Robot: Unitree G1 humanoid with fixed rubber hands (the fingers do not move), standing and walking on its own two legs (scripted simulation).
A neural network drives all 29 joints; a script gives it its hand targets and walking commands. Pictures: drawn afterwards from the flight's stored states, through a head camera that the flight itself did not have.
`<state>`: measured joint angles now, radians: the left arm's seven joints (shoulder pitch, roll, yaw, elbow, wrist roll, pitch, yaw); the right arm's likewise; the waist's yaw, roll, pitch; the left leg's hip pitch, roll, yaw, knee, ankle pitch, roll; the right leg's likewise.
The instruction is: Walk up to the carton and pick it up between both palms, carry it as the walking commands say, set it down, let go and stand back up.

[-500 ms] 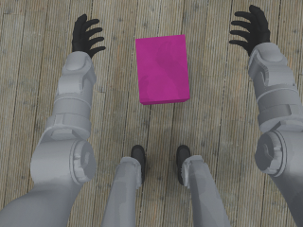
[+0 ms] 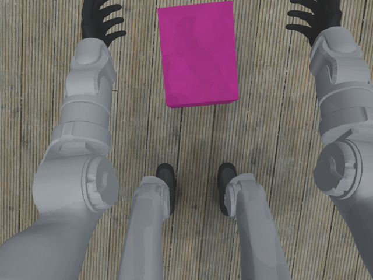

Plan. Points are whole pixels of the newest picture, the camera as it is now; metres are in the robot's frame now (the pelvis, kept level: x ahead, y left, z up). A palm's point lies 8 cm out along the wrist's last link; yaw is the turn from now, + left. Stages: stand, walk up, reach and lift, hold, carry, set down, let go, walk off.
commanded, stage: reach and lift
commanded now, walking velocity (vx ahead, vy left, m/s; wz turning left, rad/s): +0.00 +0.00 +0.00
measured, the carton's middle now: (197, 62) +0.58 -0.02 -0.51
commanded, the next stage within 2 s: none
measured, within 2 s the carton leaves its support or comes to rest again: neither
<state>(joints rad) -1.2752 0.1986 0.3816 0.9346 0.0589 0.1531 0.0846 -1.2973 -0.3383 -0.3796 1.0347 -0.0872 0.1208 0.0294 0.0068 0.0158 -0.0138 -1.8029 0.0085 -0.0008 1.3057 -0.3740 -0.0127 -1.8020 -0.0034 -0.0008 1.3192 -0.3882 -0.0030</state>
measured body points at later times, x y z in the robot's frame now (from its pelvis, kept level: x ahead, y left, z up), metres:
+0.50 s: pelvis -0.04 +0.00 -0.14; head +0.34 -0.01 +0.08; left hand +0.54 +0.16 -0.30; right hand +0.55 -0.22 -0.30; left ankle +0.08 +0.12 -0.56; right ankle +0.08 -0.12 -0.56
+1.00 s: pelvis -0.04 +0.00 -0.22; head +0.36 -0.02 -0.02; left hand +0.53 +0.16 -0.43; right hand +0.54 -0.20 -0.44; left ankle +0.08 +0.12 -0.56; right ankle +0.08 -0.12 -0.56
